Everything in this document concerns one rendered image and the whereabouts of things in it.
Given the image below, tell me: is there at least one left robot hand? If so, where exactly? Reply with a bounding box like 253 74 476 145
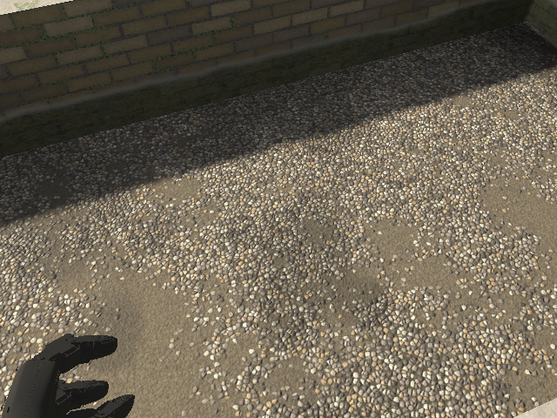
1 334 135 418

